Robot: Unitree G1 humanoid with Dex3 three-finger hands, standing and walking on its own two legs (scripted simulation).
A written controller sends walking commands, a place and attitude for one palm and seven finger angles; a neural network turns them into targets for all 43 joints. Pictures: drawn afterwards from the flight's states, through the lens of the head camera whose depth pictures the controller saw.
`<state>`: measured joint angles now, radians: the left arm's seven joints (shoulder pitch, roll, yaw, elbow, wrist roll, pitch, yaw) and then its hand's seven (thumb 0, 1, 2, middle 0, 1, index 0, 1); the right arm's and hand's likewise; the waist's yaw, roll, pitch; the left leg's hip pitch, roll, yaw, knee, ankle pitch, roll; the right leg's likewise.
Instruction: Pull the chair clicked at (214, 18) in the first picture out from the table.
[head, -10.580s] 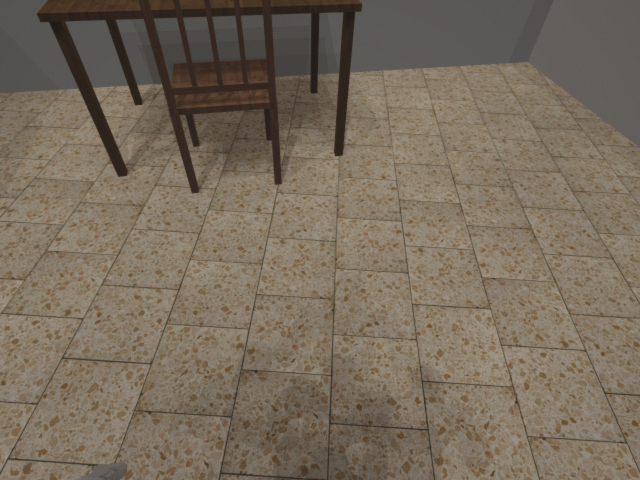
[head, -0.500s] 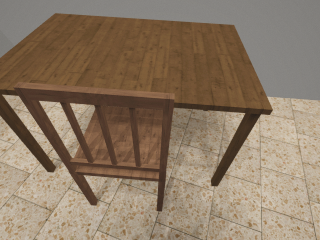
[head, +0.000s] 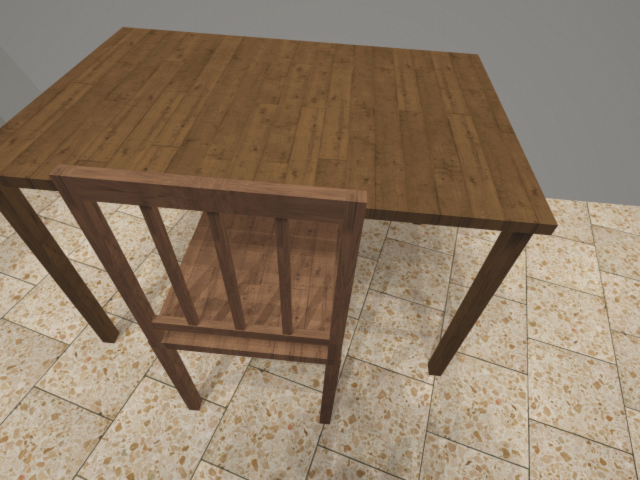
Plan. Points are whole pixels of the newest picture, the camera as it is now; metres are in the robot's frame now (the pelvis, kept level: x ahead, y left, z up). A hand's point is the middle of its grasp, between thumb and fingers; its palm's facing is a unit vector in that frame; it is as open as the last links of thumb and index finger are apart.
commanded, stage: look again from close up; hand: left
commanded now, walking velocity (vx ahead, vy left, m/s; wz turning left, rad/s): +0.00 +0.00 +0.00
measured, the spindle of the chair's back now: (229, 277) +0.45 +0.19 -0.08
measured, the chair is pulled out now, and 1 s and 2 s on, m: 0.00 0.00 0.00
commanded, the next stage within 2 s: raise the hand toward the chair's back in 0.76 s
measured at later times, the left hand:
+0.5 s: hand out of the picture -0.04 +0.18 -0.18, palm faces +0.02 -0.98 -0.17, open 7.3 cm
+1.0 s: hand out of the picture +0.09 +0.23 -0.09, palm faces +0.22 -0.95 -0.22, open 7.3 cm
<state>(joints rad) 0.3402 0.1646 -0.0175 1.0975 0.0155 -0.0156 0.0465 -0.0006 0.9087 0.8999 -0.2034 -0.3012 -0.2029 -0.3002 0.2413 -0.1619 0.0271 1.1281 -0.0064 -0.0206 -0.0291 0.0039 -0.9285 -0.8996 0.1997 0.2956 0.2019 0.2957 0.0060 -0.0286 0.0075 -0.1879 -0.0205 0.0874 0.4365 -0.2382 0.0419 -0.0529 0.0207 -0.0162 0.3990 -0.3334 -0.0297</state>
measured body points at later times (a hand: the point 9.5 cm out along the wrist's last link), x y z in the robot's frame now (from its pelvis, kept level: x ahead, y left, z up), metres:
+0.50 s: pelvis -0.01 +0.02 +0.00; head +0.00 +0.03 +0.45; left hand -0.04 +0.23 -0.16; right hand -0.01 -0.20 -0.16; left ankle +0.00 +0.09 -0.74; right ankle -0.07 -0.10 -0.74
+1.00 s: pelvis -0.03 +0.03 -0.01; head -0.02 +0.03 +0.44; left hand +0.08 +0.28 -0.08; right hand +0.04 -0.21 -0.14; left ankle +0.00 +0.09 -0.74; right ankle -0.05 -0.08 -0.74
